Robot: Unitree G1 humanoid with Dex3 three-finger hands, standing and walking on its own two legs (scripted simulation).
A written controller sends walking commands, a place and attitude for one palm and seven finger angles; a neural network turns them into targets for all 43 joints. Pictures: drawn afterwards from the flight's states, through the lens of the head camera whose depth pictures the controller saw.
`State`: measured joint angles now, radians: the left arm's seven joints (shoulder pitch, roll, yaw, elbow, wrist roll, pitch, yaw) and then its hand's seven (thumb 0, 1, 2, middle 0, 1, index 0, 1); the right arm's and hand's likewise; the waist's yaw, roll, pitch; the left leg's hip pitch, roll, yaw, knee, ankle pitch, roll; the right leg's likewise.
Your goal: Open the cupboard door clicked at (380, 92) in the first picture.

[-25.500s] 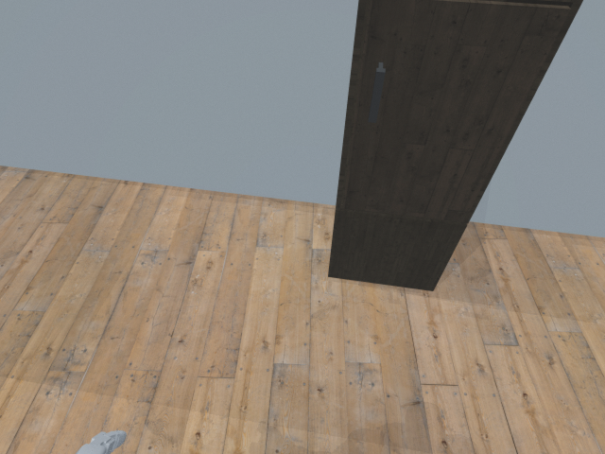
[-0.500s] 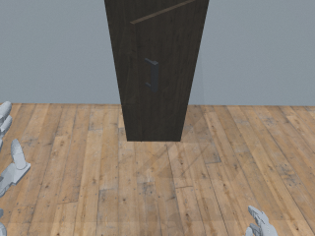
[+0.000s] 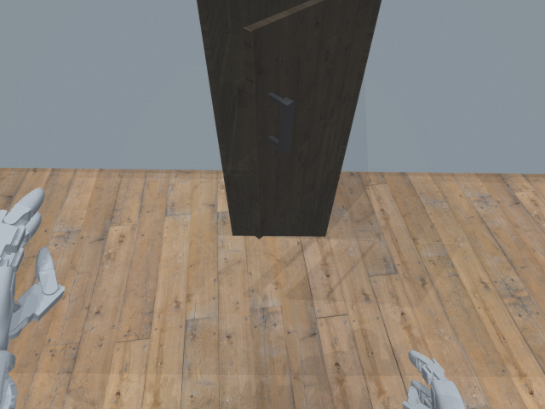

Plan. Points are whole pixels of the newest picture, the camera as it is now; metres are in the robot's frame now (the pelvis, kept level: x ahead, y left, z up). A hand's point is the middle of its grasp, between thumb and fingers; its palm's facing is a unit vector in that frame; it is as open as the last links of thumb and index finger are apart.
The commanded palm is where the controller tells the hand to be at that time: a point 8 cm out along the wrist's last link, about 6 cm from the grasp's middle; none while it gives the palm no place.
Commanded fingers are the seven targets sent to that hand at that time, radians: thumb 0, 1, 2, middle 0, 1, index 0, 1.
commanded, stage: let the arm hang, fingers relaxed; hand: left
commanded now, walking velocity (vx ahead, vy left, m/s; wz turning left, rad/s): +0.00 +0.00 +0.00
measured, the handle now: (278, 123) +0.63 +0.03 +0.06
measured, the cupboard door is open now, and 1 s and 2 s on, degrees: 46 46 46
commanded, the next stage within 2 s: look to check the result in 1.06 s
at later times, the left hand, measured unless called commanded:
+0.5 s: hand out of the picture -0.03 +0.18 -0.17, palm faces +0.03 -0.97 -0.25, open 7.2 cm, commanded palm none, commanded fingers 0.00 0.90 0.90 -0.20 -0.30 -0.20 -0.30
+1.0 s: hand out of the picture -0.03 +0.16 -0.17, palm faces +0.04 -0.98 -0.19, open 7.3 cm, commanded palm none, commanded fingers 0.00 0.90 0.90 -0.20 -0.30 -0.20 -0.30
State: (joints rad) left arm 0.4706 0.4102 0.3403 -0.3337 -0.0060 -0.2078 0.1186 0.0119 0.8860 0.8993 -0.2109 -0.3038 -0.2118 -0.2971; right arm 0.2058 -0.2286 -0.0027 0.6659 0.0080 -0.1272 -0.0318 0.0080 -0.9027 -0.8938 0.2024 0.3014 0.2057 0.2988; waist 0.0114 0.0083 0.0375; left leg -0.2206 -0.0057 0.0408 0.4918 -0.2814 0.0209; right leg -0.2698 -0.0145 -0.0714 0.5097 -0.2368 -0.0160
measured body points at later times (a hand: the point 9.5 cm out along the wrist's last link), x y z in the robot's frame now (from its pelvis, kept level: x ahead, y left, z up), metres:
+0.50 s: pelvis -0.03 -0.01 +0.00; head -0.01 -0.02 +0.45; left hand -0.03 +0.23 -0.15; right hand -0.04 -0.24 -0.16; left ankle -0.02 +0.10 -0.74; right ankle +0.01 -0.11 -0.74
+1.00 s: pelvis -0.03 +0.00 +0.00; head -0.02 -0.01 +0.45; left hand -0.03 +0.22 -0.15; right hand -0.05 -0.21 -0.16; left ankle -0.01 +0.10 -0.74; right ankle +0.01 -0.11 -0.74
